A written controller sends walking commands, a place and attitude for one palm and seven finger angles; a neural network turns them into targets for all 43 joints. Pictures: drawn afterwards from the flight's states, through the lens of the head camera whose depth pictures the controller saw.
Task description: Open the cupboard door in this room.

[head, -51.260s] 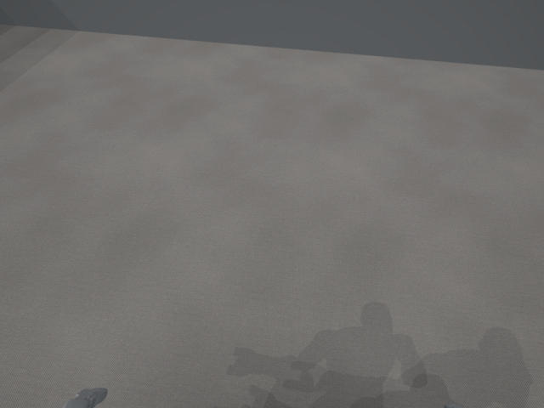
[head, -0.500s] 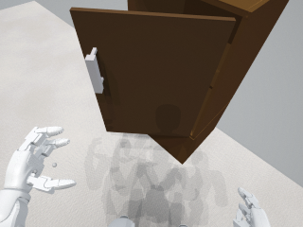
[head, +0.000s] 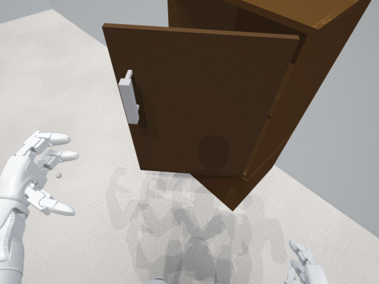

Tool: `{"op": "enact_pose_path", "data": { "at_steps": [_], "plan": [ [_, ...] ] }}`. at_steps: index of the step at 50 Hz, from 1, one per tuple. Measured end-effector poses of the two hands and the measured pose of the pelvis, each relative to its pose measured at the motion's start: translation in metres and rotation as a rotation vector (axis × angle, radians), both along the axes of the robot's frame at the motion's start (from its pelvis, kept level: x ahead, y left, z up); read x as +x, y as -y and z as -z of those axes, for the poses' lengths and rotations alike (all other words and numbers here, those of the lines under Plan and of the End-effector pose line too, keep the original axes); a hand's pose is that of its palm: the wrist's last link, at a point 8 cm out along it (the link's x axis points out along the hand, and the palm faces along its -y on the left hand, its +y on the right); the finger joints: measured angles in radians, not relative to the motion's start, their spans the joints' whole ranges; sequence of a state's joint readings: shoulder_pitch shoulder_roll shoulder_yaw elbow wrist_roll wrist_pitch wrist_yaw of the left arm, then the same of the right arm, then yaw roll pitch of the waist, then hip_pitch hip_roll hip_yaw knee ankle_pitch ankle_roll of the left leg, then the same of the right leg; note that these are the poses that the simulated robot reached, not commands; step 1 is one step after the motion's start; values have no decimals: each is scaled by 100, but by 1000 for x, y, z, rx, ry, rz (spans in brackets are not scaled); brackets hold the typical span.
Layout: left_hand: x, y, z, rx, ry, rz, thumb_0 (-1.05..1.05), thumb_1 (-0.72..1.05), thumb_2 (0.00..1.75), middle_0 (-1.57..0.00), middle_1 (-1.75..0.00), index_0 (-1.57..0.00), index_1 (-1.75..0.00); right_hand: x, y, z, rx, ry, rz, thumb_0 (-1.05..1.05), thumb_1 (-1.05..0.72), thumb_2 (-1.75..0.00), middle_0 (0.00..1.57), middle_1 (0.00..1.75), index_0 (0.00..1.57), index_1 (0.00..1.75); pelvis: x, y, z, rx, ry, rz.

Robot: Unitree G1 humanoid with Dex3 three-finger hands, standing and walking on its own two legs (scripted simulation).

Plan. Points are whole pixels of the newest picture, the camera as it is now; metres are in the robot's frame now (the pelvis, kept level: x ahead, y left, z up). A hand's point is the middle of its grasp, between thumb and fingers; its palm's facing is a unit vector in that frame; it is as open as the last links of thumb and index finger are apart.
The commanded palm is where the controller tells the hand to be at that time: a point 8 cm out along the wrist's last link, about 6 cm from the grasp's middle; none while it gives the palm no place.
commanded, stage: raise the hand with hooked fingers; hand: left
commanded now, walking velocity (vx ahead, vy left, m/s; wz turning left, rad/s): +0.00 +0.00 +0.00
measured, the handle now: (131, 97) +0.54 +0.20 +0.06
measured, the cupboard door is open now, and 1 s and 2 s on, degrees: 41 41 41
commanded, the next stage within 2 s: move the hooked fingers beside the handle in 0.48 s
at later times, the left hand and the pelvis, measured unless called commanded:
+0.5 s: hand (66, 173) +0.30 +0.26 +0.08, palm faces +0.04 -1.00 -0.03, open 14.0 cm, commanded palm +0.27 +0.31 +0.09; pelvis +0.00 -0.01 +0.00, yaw +0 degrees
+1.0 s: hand (82, 150) +0.35 +0.25 +0.08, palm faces +0.02 -1.00 -0.03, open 14.0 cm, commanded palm +0.32 +0.30 +0.08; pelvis +0.00 -0.02 +0.00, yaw -1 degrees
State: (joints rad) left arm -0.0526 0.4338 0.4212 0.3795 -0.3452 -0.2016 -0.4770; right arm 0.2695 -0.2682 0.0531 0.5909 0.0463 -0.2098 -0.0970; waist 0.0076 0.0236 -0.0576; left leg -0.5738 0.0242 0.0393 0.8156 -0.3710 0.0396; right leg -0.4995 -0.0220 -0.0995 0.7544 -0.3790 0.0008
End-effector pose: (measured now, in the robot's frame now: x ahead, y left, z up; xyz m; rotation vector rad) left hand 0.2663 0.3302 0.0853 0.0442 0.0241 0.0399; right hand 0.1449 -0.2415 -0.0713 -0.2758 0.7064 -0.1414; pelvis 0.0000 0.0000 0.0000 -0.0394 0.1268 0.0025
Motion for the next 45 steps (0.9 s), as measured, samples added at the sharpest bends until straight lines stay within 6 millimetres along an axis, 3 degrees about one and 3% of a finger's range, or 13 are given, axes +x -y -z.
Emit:
{"op": "enact_pose_path", "data": {
  "at_steps": [12, 33, 45],
  "plan": [
    [9, 9, 5, -22, -13, 14, -1, -50, 30, -30, -120, -30, -120, -13, 20, -3, -23, -29, 46, 1, -90, -90, 20, 30, 21, 30, 3, 3, -3, 7, -8, 13],
    [6, 17, 0, -14, -6, -6, -1, -50, 30, -30, -120, -30, -120, 1, 20, 2, 9, -4, 27, 1, -90, -90, 20, 30, 21, 30, 3, 15, -3, 14, -3, 5],
    [45, 24, -1, -17, -4, 12, -1, -50, 30, -30, -120, -30, -120, -17, 34, 9, -18, -75, 63, 1, -90, -90, 20, 30, 21, 30, -1, 19, -1, 16, -20, 5]
  ]
}}
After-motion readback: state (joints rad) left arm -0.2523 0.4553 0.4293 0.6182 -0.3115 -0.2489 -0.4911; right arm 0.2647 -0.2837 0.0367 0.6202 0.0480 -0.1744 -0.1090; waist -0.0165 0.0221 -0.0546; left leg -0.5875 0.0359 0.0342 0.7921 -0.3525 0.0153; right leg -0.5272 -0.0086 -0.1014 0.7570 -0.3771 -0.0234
